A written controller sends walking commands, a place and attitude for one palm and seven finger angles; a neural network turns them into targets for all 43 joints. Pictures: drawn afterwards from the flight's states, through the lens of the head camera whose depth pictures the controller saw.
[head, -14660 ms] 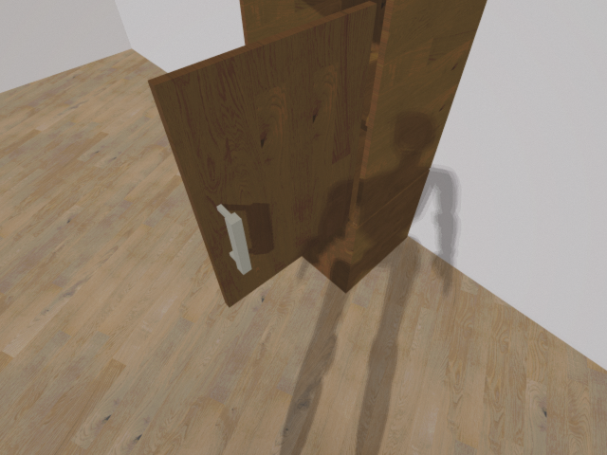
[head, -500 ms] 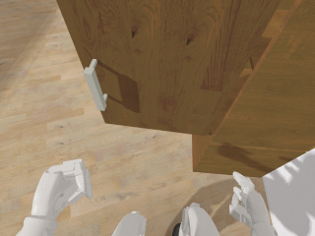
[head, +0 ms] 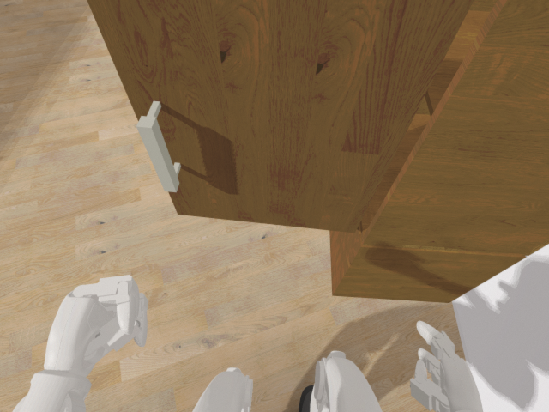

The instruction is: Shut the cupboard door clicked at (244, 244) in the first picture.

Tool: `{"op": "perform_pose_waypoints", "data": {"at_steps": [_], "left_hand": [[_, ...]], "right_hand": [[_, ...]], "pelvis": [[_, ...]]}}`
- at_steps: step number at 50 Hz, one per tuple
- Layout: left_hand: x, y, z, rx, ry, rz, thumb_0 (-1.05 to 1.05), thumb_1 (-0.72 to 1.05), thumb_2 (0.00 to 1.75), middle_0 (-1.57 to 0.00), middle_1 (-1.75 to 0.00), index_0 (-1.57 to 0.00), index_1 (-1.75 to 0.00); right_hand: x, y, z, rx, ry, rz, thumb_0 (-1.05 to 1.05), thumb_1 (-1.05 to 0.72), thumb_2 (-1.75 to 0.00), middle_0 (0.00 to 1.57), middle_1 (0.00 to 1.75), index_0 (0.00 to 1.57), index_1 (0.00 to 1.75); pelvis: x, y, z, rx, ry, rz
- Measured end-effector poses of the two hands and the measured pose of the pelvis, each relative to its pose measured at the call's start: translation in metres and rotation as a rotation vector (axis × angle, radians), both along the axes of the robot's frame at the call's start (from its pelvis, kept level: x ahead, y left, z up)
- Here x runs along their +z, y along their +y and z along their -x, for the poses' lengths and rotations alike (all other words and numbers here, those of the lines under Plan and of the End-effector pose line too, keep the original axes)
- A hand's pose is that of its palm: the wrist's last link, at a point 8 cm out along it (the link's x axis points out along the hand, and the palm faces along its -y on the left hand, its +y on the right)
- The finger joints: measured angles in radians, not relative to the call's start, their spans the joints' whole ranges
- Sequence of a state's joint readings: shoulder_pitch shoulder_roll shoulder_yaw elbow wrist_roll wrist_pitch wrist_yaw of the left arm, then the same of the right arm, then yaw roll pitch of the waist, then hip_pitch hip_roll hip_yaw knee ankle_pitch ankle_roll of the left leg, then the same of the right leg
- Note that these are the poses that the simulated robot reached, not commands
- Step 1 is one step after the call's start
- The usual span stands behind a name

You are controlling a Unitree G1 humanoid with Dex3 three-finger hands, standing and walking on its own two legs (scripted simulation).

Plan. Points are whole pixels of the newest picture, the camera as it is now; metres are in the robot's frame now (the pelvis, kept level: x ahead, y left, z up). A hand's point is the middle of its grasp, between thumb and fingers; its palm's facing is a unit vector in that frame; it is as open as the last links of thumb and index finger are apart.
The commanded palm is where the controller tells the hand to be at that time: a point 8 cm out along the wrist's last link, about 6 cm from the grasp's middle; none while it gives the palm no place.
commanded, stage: raise the hand and make a fist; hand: left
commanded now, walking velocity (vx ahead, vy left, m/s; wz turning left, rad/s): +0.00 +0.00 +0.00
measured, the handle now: (164, 149) +0.50 +0.22 +0.04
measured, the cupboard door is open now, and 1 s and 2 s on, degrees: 87 87 87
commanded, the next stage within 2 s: bring the fist close to the handle in 0.10 s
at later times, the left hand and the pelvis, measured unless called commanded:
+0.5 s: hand (148, 286) +0.27 +0.18 +0.04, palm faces -0.08 -1.00 -0.03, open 3.1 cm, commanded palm +0.26 +0.24 +0.04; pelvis +0.00 +0.00 +0.00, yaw +0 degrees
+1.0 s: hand (166, 221) +0.37 +0.18 +0.04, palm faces -0.06 -1.00 -0.03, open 3.2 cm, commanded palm +0.35 +0.24 +0.04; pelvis +0.00 +0.00 +0.01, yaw +0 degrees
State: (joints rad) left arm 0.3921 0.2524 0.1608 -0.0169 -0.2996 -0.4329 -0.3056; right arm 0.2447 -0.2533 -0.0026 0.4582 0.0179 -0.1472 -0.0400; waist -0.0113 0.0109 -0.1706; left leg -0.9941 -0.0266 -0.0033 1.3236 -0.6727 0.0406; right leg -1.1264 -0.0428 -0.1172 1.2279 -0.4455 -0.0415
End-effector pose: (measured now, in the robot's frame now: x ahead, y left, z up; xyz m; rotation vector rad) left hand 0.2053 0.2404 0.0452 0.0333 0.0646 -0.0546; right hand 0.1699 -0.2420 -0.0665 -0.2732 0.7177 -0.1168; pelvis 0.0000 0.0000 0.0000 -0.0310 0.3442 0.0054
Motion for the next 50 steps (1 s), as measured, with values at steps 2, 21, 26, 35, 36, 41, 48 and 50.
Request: {"op": "perform_pose_waypoints", "data": {"at_steps": [2,21,26,35,36,41,48,50], "left_hand": [[-0.001,0.001,0.001,0.004,-0.001,0.001,0.02,0.9,0.9,-1.3,-1.5,-1.3,-1.5],[-0.004,-0.003,-0.029,-0.02,-0.039,-0.002,0.02,0.9,0.9,-1.3,-1.5,-1.3,-1.5],[-0.003,-0.001,-0.053,-0.023,-0.032,0.0,0.02,0.9,0.9,-1.3,-1.5,-1.3,-1.5],[-0.002,0.004,-0.082,-0.005,-0.035,0.002,0.02,0.9,0.9,-1.3,-1.5,-1.3,-1.5],[-0.002,0.003,-0.086,-0.006,-0.037,0.004,0.02,0.9,0.9,-1.3,-1.5,-1.3,-1.5],[-0.005,0.001,-0.106,-0.012,-0.04,0.005,0.02,0.9,0.9,-1.3,-1.5,-1.3,-1.5],[-0.003,-0.002,-0.135,-0.011,-0.048,0.002,0.02,0.9,0.9,-1.3,-1.5,-1.3,-1.5],[-0.002,-0.004,-0.143,-0.01,-0.051,0.002,0.02,0.9,0.9,-1.3,-1.5,-1.3,-1.5]], "right_hand": [[0.001,0.001,-0.001,0.003,-0.004,0.0,0.02,-0.9,-0.9,0.2,0.3,0.2,0.3],[-0.006,0.014,-0.011,0.054,-0.008,-0.009,0.01,-0.9,-0.9,0.2,0.3,0.2,0.3],[-0.009,0.009,-0.002,0.027,0.031,-0.014,0.01,-0.9,-0.9,0.2,0.3,0.2,0.3],[-0.011,-0.003,0.019,-0.011,0.102,0.002,0.01,-0.9,-0.9,0.2,0.3,0.2,0.3],[-0.011,-0.005,0.021,-0.014,0.11,0.006,0.01,-0.9,-0.9,0.2,0.3,0.2,0.3],[-0.014,-0.011,0.029,-0.035,0.144,0.018,0.01,-0.9,-0.9,0.2,0.3,0.2,0.3],[-0.018,-0.014,0.041,-0.055,0.189,0.017,0.01,-0.9,-0.9,0.2,0.3,0.2,0.3],[-0.02,-0.014,0.044,-0.06,0.204,0.014,0.01,-0.9,-0.9,0.2,0.3,0.2,0.3]], "pelvis": [[0.0,0.0,0.0,0.001,0.0,0.0],[-0.004,0.002,0.003,0.011,0.009,0.007],[-0.002,0.001,0.002,0.005,0.012,0.002],[0.005,0.0,0.0,0.001,0.018,-0.004],[0.005,0.0,0.0,0.001,0.019,-0.004],[0.005,0.0,0.001,-0.003,0.024,-0.007],[0.006,0.0,0.002,-0.006,0.033,-0.012],[0.007,0.0,0.002,-0.007,0.036,-0.013]]}}
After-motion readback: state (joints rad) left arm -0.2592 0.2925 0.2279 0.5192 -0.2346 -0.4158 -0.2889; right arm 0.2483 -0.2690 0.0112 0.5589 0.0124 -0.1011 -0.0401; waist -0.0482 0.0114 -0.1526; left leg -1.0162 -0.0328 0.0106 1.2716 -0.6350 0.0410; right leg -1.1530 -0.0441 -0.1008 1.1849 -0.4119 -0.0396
